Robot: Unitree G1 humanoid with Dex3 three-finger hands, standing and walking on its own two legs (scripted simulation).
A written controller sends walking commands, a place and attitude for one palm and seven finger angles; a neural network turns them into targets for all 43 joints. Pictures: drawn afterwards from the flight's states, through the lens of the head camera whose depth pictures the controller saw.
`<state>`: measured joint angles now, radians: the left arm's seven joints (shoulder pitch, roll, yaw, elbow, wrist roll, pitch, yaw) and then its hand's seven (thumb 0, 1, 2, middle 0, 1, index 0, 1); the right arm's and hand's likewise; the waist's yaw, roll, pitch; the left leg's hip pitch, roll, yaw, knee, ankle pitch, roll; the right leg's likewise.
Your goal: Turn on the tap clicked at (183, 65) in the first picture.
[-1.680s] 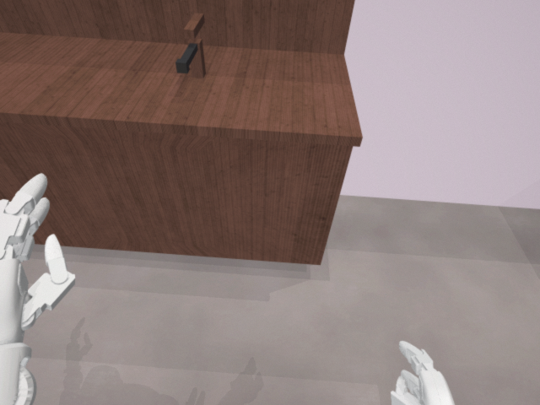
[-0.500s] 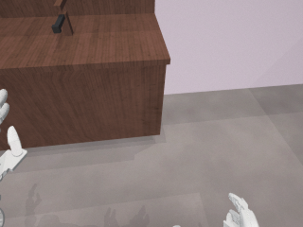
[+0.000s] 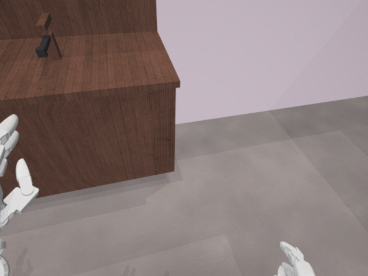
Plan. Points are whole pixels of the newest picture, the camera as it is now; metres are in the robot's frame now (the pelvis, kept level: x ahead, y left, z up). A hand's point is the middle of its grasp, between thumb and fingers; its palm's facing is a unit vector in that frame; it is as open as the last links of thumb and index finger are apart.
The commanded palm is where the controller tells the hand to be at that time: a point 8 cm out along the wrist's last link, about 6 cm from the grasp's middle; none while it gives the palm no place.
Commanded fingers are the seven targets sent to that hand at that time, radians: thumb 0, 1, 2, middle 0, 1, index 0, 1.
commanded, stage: take the last steps up to it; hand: left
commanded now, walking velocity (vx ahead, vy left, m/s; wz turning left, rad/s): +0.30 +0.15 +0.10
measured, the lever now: (41, 52) +0.79 +0.56 +0.09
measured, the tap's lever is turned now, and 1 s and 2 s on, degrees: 0 0 0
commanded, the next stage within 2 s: come to a stop and stand still in 1.78 s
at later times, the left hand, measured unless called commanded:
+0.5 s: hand (21, 160) +0.25 +0.29 +0.18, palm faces +0.44 -0.81 -0.40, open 7.4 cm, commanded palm +0.20 +0.33 +0.18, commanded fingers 0.00 0.90 0.90 -0.20 -0.30 -0.20 -0.30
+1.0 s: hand (36, 122) +0.35 +0.32 +0.17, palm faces +0.43 -0.77 -0.47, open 7.4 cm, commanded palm +0.29 +0.36 +0.18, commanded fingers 0.00 0.90 0.90 -0.20 -0.30 -0.20 -0.30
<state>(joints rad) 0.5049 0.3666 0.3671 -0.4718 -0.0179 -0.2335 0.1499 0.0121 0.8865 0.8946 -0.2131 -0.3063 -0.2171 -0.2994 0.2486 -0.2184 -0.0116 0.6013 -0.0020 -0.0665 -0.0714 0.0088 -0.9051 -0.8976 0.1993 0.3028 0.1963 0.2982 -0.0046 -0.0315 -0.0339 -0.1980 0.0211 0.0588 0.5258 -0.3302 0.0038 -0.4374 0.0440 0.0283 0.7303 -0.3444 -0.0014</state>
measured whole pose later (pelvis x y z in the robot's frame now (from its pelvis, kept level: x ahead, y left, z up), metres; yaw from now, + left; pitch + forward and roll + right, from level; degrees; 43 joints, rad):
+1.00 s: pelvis +0.14 +0.07 +0.01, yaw +2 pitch +1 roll +4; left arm 0.45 0.33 0.36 -0.34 -0.01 -0.26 0.13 0.01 0.89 0.89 -0.21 -0.31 -0.22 -0.30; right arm 0.21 -0.25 -0.03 0.67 0.00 -0.07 -0.05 0.01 -0.90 -0.90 0.20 0.30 0.20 0.30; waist 0.01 0.01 0.04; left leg -0.55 0.08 0.06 1.00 -0.27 -0.02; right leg -0.18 -0.10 -0.16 0.50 -0.33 -0.03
